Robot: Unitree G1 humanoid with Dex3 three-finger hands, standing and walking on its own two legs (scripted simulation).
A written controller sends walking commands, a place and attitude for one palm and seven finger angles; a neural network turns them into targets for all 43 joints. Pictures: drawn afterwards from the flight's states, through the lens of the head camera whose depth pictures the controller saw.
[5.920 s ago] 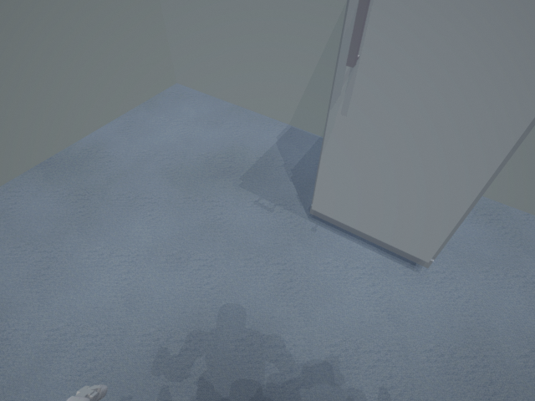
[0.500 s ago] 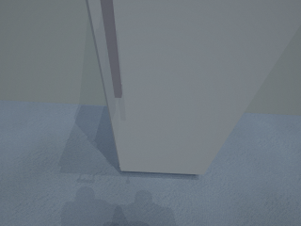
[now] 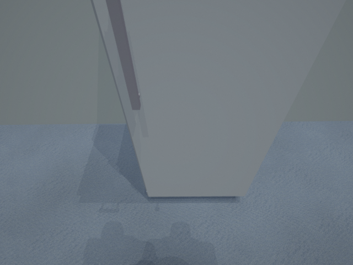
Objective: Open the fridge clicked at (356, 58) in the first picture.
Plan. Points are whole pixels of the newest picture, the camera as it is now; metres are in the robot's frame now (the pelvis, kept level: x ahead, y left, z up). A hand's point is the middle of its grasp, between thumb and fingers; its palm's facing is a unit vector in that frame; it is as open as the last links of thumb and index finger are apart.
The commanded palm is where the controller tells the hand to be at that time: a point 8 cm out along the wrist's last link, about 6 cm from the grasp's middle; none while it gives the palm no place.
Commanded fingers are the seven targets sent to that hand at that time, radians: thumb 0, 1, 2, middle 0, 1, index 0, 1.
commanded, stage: look again from close up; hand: left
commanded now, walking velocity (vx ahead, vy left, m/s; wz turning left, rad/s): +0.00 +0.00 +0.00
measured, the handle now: (126, 52) +0.54 +0.15 +0.21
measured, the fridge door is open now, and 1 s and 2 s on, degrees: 0 0 0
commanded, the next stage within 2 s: shuffle to correct the standing spot in 0.80 s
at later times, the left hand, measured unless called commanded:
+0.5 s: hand out of the picture +0.00 +0.13 -0.17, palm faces +0.00 -0.98 -0.20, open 7.3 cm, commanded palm none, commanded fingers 0.00 0.90 0.90 -0.20 -0.30 -0.20 -0.30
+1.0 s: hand out of the picture +0.02 +0.15 -0.17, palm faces +0.02 -0.98 -0.21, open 7.4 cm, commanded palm none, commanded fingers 0.00 0.90 0.90 -0.20 -0.30 -0.20 -0.30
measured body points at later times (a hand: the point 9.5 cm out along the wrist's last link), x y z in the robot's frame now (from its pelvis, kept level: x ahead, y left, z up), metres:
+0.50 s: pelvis -0.01 -0.04 +0.00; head +0.00 -0.05 +0.45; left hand +0.00 +0.18 -0.15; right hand +0.00 -0.27 -0.16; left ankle +0.01 +0.10 -0.73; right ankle -0.01 -0.16 -0.73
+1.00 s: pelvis +0.01 -0.04 +0.00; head +0.02 -0.04 +0.45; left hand +0.02 +0.20 -0.15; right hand +0.02 -0.27 -0.16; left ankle +0.01 +0.10 -0.73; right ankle -0.01 -0.16 -0.73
